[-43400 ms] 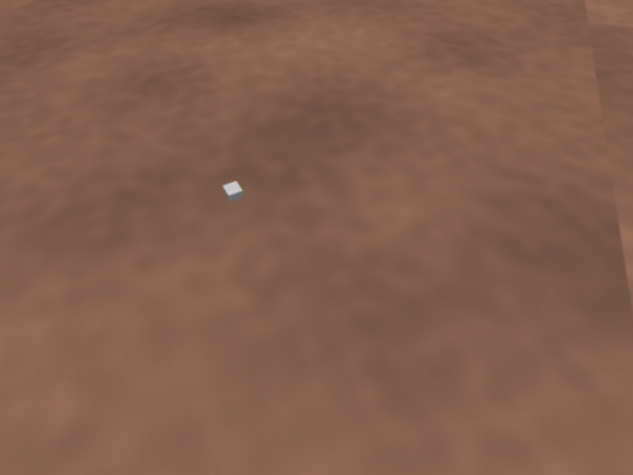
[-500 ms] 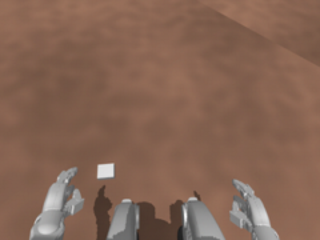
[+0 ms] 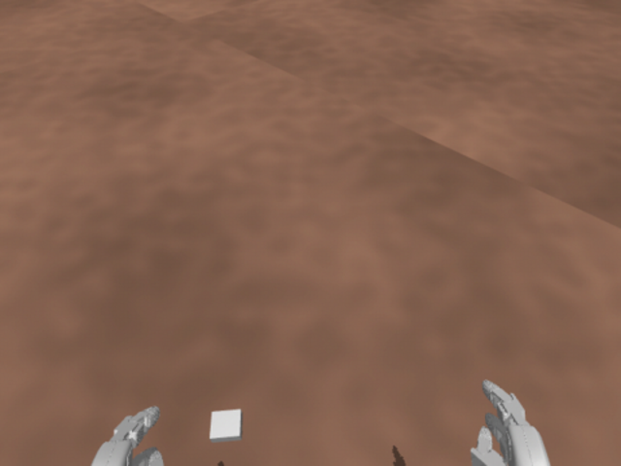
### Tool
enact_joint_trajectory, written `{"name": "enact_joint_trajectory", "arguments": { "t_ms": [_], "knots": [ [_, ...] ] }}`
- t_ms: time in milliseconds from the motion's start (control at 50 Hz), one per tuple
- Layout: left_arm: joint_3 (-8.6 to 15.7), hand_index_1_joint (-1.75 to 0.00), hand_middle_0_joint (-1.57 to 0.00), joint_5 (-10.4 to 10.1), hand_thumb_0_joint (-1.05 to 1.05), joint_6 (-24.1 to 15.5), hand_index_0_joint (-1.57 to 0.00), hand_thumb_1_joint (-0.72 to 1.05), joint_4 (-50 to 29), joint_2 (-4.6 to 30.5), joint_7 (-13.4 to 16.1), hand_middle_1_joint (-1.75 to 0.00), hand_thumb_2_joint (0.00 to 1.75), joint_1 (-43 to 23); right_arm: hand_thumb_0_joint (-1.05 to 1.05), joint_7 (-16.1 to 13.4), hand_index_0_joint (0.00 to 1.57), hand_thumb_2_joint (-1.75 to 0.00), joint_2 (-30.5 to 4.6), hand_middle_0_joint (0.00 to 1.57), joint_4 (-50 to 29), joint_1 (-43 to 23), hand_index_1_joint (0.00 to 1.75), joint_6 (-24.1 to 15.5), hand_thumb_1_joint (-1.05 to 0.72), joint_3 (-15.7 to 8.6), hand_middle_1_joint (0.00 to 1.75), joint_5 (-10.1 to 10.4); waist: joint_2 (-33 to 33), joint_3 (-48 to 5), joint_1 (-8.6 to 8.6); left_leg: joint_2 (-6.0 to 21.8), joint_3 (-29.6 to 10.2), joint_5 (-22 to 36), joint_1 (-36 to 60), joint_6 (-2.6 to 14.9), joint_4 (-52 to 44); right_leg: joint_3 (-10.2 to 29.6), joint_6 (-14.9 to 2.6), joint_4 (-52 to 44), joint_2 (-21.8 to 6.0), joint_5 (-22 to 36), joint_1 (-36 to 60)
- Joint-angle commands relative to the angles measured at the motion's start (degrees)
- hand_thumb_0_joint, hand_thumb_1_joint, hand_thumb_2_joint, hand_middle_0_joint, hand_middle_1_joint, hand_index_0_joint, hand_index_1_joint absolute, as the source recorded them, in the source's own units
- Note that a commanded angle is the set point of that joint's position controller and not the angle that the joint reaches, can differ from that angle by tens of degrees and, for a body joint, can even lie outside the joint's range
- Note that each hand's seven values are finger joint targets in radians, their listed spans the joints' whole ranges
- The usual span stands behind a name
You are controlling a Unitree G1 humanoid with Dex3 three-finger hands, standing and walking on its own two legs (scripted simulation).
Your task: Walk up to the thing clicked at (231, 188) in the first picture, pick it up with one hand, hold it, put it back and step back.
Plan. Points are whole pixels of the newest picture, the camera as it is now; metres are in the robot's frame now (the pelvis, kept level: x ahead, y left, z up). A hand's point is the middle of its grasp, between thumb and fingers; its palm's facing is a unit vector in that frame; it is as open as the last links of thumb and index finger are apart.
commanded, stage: home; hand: left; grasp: from above
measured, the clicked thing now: (226, 425) +0.41 +0.24 -0.70
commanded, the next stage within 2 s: stand in 1.88 s
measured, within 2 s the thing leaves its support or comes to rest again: neither
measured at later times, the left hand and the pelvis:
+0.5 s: hand out of the picture +0.16 +0.18 -0.04, palm faces +0.05 -0.98 -0.20, open 7.4 cm; pelvis +0.00 +0.00 +0.00, yaw +0 degrees
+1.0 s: hand out of the picture +0.16 +0.18 -0.05, palm faces +0.05 -0.98 -0.20, open 7.4 cm; pelvis -0.01 +0.00 +0.00, yaw +0 degrees
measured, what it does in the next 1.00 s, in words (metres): stands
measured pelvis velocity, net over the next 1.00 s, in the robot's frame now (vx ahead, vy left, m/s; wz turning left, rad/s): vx -0.01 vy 0.00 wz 0.00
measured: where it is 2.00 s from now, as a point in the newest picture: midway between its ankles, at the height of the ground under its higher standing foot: outside the picture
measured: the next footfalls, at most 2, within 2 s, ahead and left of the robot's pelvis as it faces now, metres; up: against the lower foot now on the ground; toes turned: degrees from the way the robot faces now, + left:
none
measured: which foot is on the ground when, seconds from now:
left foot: down 0.00-1.00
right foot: down 0.00-1.00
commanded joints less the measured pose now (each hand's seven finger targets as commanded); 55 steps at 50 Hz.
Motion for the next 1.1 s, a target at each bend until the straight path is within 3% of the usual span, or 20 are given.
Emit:
{"name": "enact_joint_trajectory", "arguments": {
  "t_ms": [0,80,200,400,700,920,980,1080],
  "knots": [
    [3.19,-0.3,-0.2,0.9,0.0,-2.84,-0.2,0.9,-9.7,5.38,-0.54,-0.3,0.9,-3.1,0.0,-0.66,0.2,-0.9,-6.98,0.2,-8.03,-3.49,0.3,-4.38,-0.9,-3.09,0.3,-0.65,-0.58,-1.06,-0.76,-1.12,0.42,11.27,5.97,0.68,-10.4,-1.31,-1.43,-8.04,1.69,8.89,1.95],
    [3.46,-0.3,-0.2,1.02,0.0,-3.37,-0.2,0.9,-9.87,5.77,-0.8,-0.3,0.9,-2.57,0.0,-0.47,0.2,-0.9,-7.12,0.2,-7.48,-3.63,0.3,-4.78,-0.9,-3.24,0.3,-0.81,0.67,-2.65,-0.13,-0.97,-0.11,15.38,7.13,0.19,-10.29,-1.51,-1.71,-6.84,1.81,11.8,2.93],
    [3.3,-0.3,-0.2,1.26,0.0,-3.61,-0.2,0.9,-10.01,6.05,-0.54,-0.3,0.9,-3.16,0.0,-0.53,0.2,-0.9,-7.01,0.2,-6.76,-4.17,0.3,-4.87,-0.9,-3.02,0.3,-0.95,0.44,-3.1,0.03,-1.22,0.43,16.06,7.53,0.46,-9.64,-0.96,-1.53,-7.39,1.56,13.19,4.17],
    [3.1,-0.3,-0.2,0.96,0.0,-3.53,-0.2,0.9,-9.87,5.79,-0.46,-0.3,0.9,-2.73,0.0,-0.47,0.2,-0.9,-7.16,0.2,-6.76,-4.28,0.3,-4.8,-0.9,-3.16,0.3,-0.94,0.36,-2.95,0.44,-0.89,-0.09,15.96,7.44,0.23,-10.3,-1.31,-1.61,-7.25,1.7,12.35,4.07],
    [3.11,-0.3,-0.2,1.1,0.0,-3.6,-0.2,0.9,-9.27,5.83,-0.6,-0.3,0.9,-3.59,0.0,-0.44,0.2,-0.9,-7.24,0.2,-7.04,-4.61,0.3,-5.1,-0.9,-3.24,0.3,-0.91,0.29,-1.15,0.22,-0.57,-0.48,9.4,6.06,0.26,-11.57,-1.09,-1.41,-7.7,1.75,7.43,2.33],
    [3.78,-0.3,-0.2,1.22,0.0,-3.59,-0.2,0.9,-9.35,6.81,-0.47,-0.3,0.9,-3.01,0.0,-0.7,0.2,-0.9,-7.46,0.2,-6.69,-4.54,0.3,-5.31,-0.9,-3.42,0.3,-0.88,-0.26,-0.92,0.42,-0.94,0.62,9.42,5.45,0.54,-10.66,-0.59,-1.29,-8.05,1.43,7.47,2.79],
    [2.59,-0.3,-0.2,1.22,0.0,-3.51,-0.2,0.9,-9.11,5.6,-0.58,-0.3,0.9,-2.57,0.0,-0.69,0.2,-0.9,-7.16,0.2,-6.93,-4.45,0.3,-5.31,-0.9,-3.24,0.3,-0.89,-0.67,-1.5,0.33,-0.94,0.61,10.77,5.93,0.53,-10.36,-0.66,-1.34,-7.91,1.51,8.54,2.95],
    [3.1,-0.3,-0.2,1.15,0.0,-3.34,-0.2,0.9,-8.76,5.74,-0.52,-0.3,0.9,-1.97,0.0,-0.66,0.2,-0.9,-7.01,0.2,-6.71,-4.27,0.3,-5.44,-0.9,-3.32,0.3,-1.01,-0.86,-2.8,0.36,-0.98,0.49,13.01,6.42,0.51,-9.67,-0.64,-1.34,-7.57,1.46,10.57,3.79]
  ]
}}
